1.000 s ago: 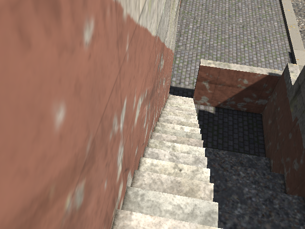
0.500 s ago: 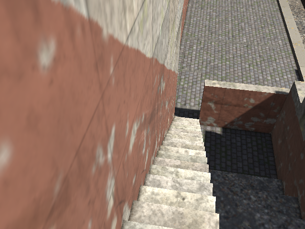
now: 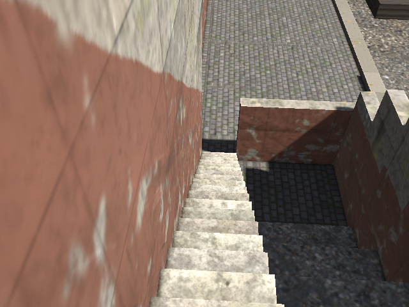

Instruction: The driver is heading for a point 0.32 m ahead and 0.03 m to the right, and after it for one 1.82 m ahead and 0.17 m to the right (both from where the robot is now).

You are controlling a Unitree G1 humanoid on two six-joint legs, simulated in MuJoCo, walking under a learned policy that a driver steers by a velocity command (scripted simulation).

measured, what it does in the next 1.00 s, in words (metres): goes down: right foot 0.20 m lower, then left foot 0.19 m lower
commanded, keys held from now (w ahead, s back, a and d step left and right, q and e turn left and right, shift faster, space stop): w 0.14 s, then no key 0.86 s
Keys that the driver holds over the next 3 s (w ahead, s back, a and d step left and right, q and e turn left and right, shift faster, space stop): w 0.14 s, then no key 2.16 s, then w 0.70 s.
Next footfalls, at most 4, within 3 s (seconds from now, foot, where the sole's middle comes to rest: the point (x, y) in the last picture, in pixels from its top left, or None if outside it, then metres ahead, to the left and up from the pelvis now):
0.22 right None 0.23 -0.13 -0.93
0.60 left None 0.46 0.07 -1.13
0.90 right None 0.44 -0.19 -1.13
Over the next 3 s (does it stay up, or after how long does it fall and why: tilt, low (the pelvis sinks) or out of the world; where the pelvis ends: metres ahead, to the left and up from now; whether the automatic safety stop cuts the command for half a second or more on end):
stays up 0.58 -0.06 -0.42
